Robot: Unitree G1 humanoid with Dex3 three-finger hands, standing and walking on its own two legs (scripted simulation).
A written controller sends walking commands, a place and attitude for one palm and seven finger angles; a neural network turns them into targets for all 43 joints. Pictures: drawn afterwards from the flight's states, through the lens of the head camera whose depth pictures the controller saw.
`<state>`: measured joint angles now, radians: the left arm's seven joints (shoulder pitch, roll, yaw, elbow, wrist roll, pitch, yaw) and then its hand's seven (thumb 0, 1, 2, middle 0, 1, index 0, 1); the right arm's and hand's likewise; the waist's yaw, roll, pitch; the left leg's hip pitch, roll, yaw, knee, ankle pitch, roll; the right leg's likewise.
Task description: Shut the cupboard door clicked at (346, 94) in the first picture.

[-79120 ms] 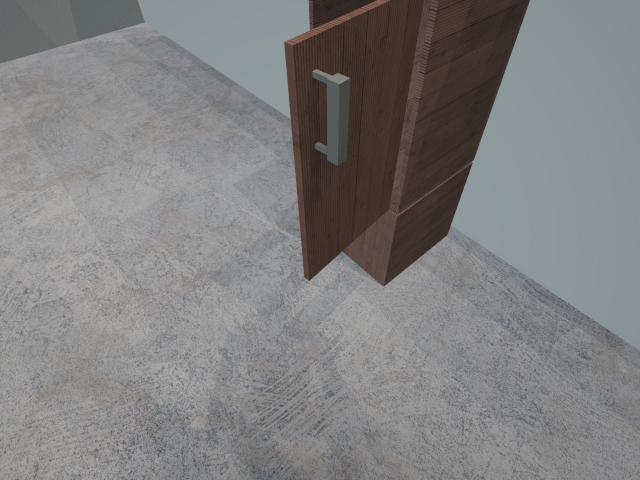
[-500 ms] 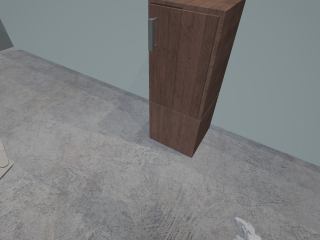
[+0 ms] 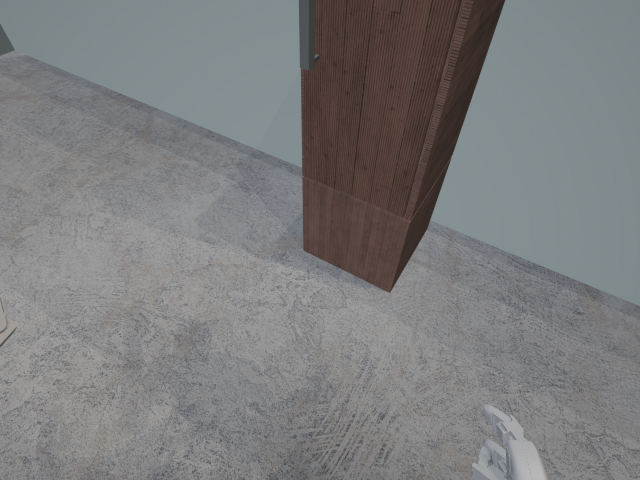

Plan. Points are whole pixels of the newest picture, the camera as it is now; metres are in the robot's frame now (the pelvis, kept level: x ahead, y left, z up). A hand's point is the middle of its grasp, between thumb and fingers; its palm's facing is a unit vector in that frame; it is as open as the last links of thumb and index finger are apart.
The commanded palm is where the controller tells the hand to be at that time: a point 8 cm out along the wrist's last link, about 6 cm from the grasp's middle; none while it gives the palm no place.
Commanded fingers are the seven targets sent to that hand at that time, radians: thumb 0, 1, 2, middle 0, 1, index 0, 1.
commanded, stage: stop stepping back and stand still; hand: left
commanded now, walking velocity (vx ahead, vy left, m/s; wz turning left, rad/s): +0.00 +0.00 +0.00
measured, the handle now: (312, 31) +1.01 +0.06 +0.12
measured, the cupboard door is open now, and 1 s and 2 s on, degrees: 0 0 0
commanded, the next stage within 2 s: let the arm hang, fingers relaxed in 0.22 s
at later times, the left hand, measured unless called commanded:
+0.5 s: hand (128, 448) +0.17 +0.24 -0.05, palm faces +0.02 -0.90 -0.44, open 7.4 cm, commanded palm none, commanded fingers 0.00 0.90 0.90 -0.20 -0.30 -0.20 -0.30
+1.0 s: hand out of the picture -0.03 +0.22 -0.16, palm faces +0.00 -0.96 -0.30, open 7.3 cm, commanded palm none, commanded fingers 0.00 0.90 0.90 -0.20 -0.30 -0.20 -0.30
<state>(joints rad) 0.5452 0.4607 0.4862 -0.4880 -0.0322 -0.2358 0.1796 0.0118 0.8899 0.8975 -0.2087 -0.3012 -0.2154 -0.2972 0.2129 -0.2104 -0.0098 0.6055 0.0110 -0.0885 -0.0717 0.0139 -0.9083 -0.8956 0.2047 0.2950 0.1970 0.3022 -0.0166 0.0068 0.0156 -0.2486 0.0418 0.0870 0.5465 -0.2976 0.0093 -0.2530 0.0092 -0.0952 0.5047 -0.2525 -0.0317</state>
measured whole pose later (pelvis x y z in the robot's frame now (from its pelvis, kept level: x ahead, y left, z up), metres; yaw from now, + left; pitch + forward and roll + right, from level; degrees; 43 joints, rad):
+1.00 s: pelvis -0.03 +0.00 +0.01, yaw -1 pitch -2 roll +0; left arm 0.28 0.24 0.03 1.10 0.02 0.01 0.01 0.00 0.92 0.90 -0.20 -0.30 -0.20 -0.29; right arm 0.32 -0.21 -0.01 1.08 -0.02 0.03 -0.01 0.01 -0.91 -0.90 0.20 0.29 0.20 0.30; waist -0.01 0.05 0.04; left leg -0.21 0.03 0.10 0.45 -0.20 0.02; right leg -0.22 0.01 -0.08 0.41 -0.16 -0.04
